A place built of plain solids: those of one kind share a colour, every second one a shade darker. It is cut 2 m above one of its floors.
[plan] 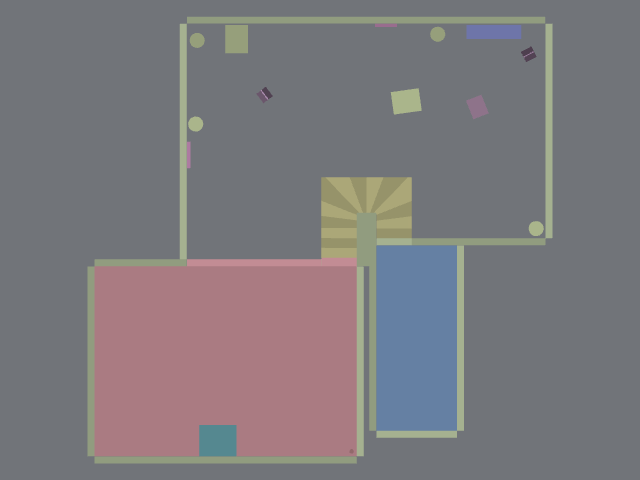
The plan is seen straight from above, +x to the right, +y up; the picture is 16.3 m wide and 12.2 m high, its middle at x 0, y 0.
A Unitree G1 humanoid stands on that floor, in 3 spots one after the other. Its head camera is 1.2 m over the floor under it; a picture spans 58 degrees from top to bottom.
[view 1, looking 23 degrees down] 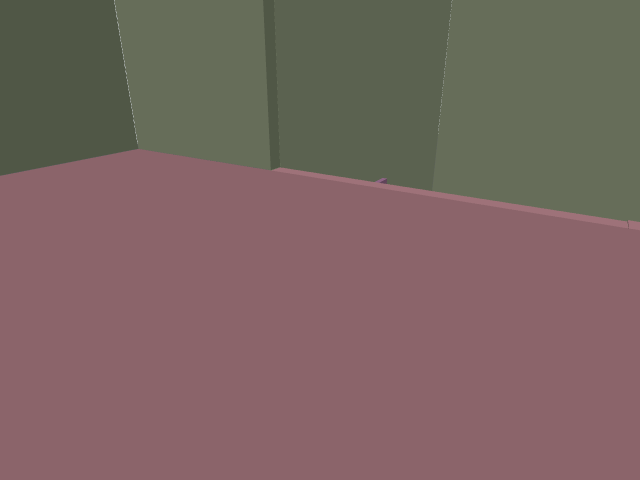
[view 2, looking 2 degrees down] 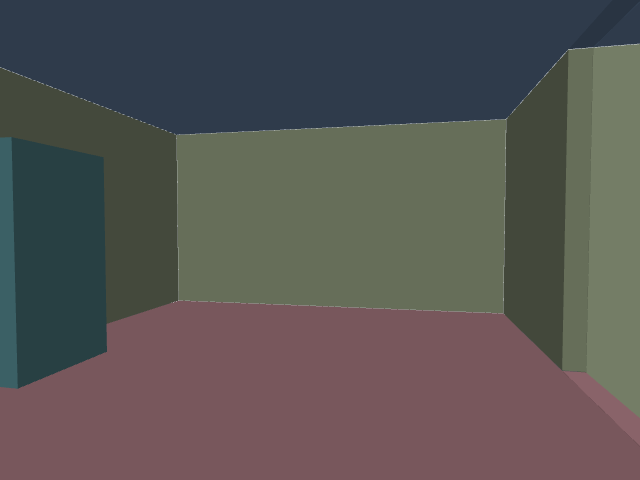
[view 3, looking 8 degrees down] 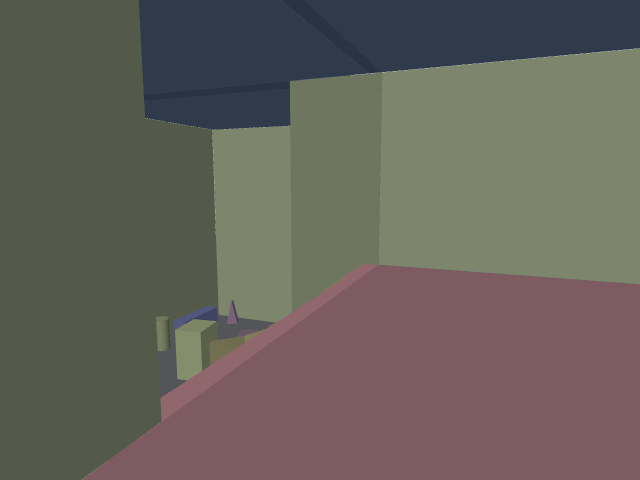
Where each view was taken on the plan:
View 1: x -0.33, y -4.50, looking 122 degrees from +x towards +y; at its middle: floor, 3.07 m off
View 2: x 0.48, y -1.89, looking -168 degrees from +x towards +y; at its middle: wall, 6.36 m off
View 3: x -4.96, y -2.16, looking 22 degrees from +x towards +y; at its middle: wall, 6.42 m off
